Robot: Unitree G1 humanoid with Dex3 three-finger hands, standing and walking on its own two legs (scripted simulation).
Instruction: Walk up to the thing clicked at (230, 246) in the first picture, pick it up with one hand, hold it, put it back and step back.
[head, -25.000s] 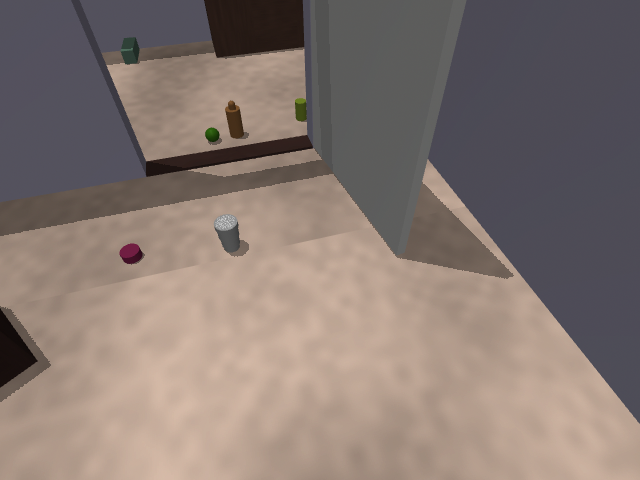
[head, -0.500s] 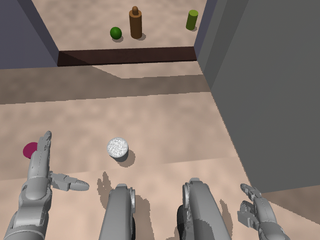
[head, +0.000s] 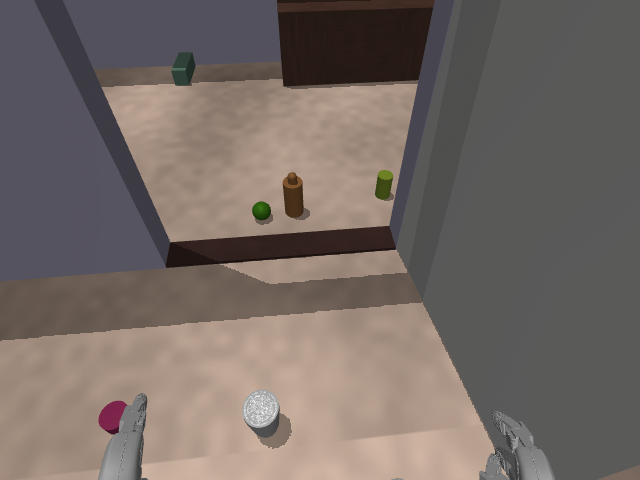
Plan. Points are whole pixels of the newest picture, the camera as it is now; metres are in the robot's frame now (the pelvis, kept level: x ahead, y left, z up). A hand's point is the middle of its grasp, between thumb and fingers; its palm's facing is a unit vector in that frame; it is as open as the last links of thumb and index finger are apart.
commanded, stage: home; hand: left
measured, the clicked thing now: (263, 417) +0.41 +0.15 -0.63
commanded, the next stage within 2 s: stand in 1.68 s
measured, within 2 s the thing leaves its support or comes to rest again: neither
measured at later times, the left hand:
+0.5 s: hand out of the picture +0.16 +0.18 -0.04, palm faces +0.13 -0.95 -0.29, open 17.5 cm
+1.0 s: hand out of the picture +0.16 +0.18 -0.04, palm faces +0.13 -0.95 -0.28, open 17.5 cm
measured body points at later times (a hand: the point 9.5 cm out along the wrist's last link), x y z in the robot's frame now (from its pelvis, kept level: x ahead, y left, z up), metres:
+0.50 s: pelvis +0.00 +0.00 +0.01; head +0.01 +0.00 +0.46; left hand +0.15 +0.23 -0.02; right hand +0.16 -0.24 -0.06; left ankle +0.00 +0.12 -0.67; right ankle +0.02 -0.14 -0.67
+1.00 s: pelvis -0.01 -0.01 +0.02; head +0.01 +0.00 +0.46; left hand +0.15 +0.23 -0.02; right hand +0.15 -0.24 -0.06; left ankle +0.00 +0.12 -0.67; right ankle +0.02 -0.14 -0.67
